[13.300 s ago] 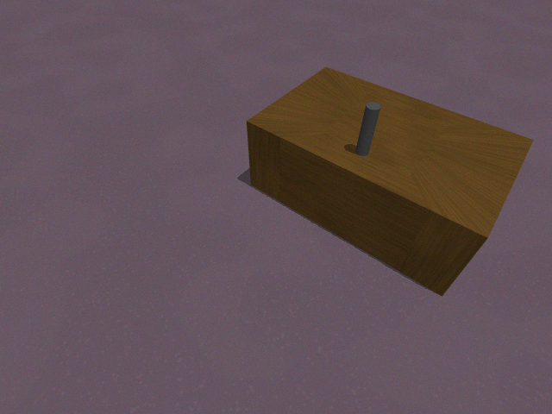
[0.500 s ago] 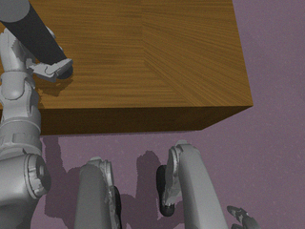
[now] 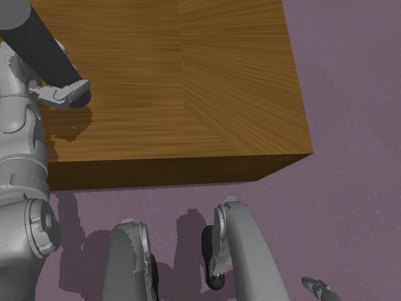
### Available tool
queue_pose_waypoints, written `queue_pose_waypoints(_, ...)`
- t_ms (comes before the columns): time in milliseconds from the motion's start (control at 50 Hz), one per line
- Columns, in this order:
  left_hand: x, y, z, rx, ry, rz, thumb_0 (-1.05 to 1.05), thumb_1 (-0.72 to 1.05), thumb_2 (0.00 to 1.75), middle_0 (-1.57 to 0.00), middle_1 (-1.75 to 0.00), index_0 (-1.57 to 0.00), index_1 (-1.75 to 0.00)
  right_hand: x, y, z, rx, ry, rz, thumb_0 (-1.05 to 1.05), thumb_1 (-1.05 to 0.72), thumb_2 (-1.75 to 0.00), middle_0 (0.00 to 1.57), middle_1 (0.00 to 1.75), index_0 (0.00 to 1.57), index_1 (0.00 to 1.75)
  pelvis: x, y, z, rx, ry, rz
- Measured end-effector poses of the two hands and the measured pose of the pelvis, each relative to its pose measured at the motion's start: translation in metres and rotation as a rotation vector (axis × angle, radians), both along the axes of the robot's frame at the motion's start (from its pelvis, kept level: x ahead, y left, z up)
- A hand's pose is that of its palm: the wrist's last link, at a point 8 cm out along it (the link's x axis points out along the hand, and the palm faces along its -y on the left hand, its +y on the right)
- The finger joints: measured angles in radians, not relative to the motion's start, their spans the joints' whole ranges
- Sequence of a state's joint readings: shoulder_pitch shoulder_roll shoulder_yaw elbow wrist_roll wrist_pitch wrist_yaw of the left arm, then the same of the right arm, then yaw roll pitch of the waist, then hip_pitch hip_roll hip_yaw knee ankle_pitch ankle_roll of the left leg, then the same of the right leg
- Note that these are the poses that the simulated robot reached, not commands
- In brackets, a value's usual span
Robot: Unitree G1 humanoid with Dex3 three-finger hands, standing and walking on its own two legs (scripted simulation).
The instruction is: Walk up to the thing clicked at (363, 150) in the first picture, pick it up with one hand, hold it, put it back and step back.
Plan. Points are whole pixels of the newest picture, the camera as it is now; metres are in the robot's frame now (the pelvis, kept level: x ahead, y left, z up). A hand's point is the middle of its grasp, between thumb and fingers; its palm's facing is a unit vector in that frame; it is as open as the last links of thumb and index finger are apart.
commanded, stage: settle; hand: left
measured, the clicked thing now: (51, 64) +0.52 +0.18 +0.04
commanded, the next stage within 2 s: lift in 0.42 s
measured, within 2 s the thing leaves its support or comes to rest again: neither
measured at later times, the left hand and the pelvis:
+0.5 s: hand (47, 59) +0.54 +0.19 +0.04, palm faces +0.06 -1.00 -0.03, open 8.6 cm; pelvis +0.01 +0.00 +0.02, yaw +0 degrees
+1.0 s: hand (31, 57) +0.50 +0.19 +0.09, palm faces +0.06 -1.00 -0.02, open 8.6 cm; pelvis +0.02 +0.00 +0.07, yaw +0 degrees
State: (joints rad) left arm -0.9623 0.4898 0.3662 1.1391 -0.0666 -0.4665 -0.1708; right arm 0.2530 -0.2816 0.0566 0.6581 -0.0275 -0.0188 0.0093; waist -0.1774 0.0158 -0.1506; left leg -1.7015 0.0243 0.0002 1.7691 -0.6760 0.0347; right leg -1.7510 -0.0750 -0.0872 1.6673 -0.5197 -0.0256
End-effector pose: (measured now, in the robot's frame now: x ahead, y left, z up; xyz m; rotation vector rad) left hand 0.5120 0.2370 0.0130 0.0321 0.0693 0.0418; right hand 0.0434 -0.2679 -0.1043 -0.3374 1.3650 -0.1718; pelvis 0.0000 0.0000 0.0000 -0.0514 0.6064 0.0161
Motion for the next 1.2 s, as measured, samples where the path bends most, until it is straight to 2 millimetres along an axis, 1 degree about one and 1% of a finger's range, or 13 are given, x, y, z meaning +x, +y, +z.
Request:
queue_pose_waypoints(200, 0.001, 0.0, 0.011, -0.015, 0.008, 0.005, -0.08, -0.43, 1.08, -0.89, -1.27, -0.96, -1.33, 0.004, 0.003, 0.012, 0.005, -0.009, -0.008, 0.01, -0.9, -0.9, 0.2, 0.3, 0.21, 0.3, 0.005, 0.0, 0.013, -0.001, -0.008, -0.001)
queue_pose_waypoints(340, 0.002, 0.002, 0.02, -0.011, 0.001, 0.007, -0.08, -0.43, 1.08, -0.89, -1.27, -0.95, -1.33, 0.009, 0.005, 0.02, 0.008, -0.021, 0.0, 0.01, -0.9, -0.9, 0.2, 0.3, 0.21, 0.3, 0.007, 0.0, 0.02, -0.003, -0.012, -0.003)
queue_pose_waypoints(440, 0.002, 0.005, 0.025, -0.015, -0.004, 0.016, -0.08, -0.43, 1.08, -0.89, -1.27, -0.95, -1.33, 0.009, 0.005, 0.023, 0.007, -0.019, 0.002, 0.01, -0.9, -0.9, 0.2, 0.3, 0.21, 0.3, 0.007, 0.001, 0.023, -0.003, -0.019, -0.002)
queue_pose_waypoints(620, 0.0, 0.006, 0.028, -0.009, 0.008, 0.008, -0.08, -0.43, 1.08, -0.89, -1.27, -0.96, -1.32, 0.009, 0.006, 0.03, 0.006, -0.012, -0.004, 0.01, -0.91, -0.9, 0.2, 0.3, 0.21, 0.3, 0.01, 0.002, 0.03, -0.006, -0.02, -0.002)
queue_pose_waypoints(760, -0.006, 0.007, 0.039, -0.011, 0.002, 0.009, -0.08, -0.43, 1.09, -0.9, -1.26, -0.96, -1.32, 0.01, 0.007, 0.037, 0.012, -0.012, -0.012, 0.01, -0.92, -0.91, 0.2, 0.3, 0.21, 0.3, 0.012, 0.001, 0.039, -0.006, -0.035, -0.001)
queue_pose_waypoints(860, -0.013, 0.007, 0.052, -0.011, 0.0, 0.013, -0.08, -0.44, 1.09, -0.9, -1.26, -0.96, -1.32, 0.015, 0.009, 0.046, 0.017, -0.032, -0.019, 0.01, -0.92, -0.91, 0.2, 0.3, 0.21, 0.3, 0.015, 0.002, 0.049, -0.005, -0.053, -0.001)
queue_pose_waypoints(1000, -0.033, 0.005, 0.075, -0.012, 0.005, 0.017, -0.08, -0.43, 1.09, -0.89, -1.27, -0.96, -1.32, 0.031, 0.011, 0.065, 0.027, -0.09, -0.018, 0.01, -0.92, -0.9, 0.2, 0.3, 0.21, 0.3, 0.018, 0.002, 0.071, -0.004, -0.096, -0.002)
queue_pose_waypoints(1200, -0.065, 0.004, 0.121, -0.01, -0.018, 0.033, -0.07, -0.43, 1.09, -0.89, -1.27, -0.95, -1.33, 0.059, 0.013, 0.103, 0.031, -0.183, -0.013, 0.01, -0.91, -0.9, 0.2, 0.3, 0.21, 0.3, 0.026, 0.002, 0.108, 0.001, -0.183, 0.001)
